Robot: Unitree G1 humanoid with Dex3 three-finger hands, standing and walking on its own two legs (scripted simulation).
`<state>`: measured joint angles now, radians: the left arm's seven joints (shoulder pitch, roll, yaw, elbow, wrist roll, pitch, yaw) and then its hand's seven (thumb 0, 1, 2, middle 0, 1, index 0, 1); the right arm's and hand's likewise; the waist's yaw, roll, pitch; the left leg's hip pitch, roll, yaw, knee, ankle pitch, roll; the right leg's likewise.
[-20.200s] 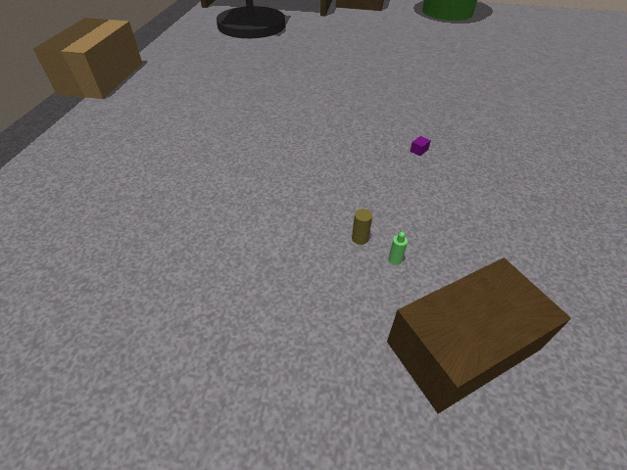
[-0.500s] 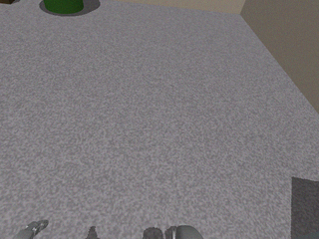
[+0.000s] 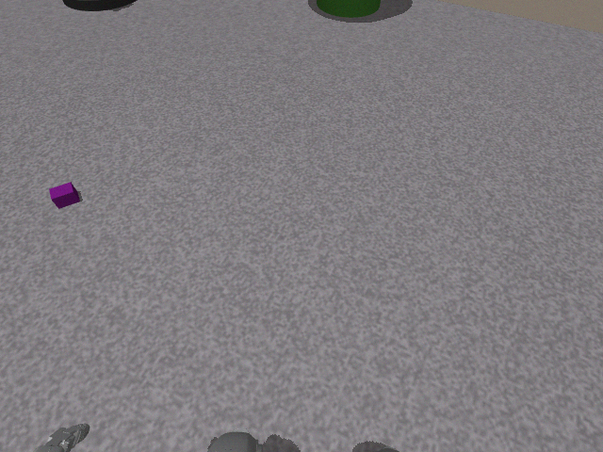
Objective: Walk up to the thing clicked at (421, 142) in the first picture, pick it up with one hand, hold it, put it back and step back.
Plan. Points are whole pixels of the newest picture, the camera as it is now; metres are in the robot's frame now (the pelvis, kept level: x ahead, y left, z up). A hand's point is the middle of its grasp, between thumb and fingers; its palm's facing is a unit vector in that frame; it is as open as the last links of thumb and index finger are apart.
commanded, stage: walk up
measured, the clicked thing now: (64, 195) +1.12 +1.07 -0.72
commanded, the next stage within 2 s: stand in 1.60 s
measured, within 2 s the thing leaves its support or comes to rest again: neither
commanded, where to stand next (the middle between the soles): +0.10 +0.03 m, yaw +34 degrees
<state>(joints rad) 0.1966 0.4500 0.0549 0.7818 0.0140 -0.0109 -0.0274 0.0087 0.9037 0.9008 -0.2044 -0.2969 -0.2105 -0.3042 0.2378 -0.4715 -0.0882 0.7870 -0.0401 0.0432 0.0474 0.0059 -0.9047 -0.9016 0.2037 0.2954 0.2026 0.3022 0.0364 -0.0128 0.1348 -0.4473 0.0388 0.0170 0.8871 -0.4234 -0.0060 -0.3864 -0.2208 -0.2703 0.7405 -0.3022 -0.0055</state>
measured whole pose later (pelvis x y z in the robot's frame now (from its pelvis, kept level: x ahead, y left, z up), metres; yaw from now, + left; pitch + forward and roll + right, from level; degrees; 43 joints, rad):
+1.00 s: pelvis +0.03 +0.03 -0.01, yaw +33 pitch -2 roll +0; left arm 0.24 0.39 0.03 0.93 0.02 0.00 -0.02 0.01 0.91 0.90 -0.20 -0.30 -0.21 -0.30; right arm 0.16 -0.41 -0.04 0.90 0.00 0.00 -0.01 0.01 -0.90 -0.90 0.21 0.30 0.21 0.30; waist 0.03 0.00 0.09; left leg -0.43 -0.04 -0.05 0.81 -0.40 0.02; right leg -0.33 -0.11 -0.07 0.78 -0.42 0.04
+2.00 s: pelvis +0.05 +0.03 +0.03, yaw +34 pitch -1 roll +0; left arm 0.10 0.35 0.01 1.16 0.00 -0.01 -0.01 0.01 0.91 0.90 -0.20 -0.30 -0.21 -0.30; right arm 0.06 -0.34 -0.01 1.15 -0.01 0.00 0.01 0.01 -0.90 -0.90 0.20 0.30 0.20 0.30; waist 0.01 -0.01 0.05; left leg -0.19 -0.01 -0.09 0.36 -0.15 -0.01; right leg -0.08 -0.05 -0.06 0.33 -0.23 0.04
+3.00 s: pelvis +0.07 +0.03 +0.03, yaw +33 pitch -1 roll +0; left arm 0.11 0.35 0.01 1.13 0.00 -0.01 -0.01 0.01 0.91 0.90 -0.20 -0.30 -0.21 -0.30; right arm 0.08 -0.34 0.01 1.15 -0.01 -0.01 0.00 0.01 -0.90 -0.90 0.20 0.30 0.20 0.30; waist 0.00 0.00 0.05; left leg -0.15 0.01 -0.07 0.32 -0.15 -0.04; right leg -0.05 -0.03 -0.05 0.30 -0.23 0.02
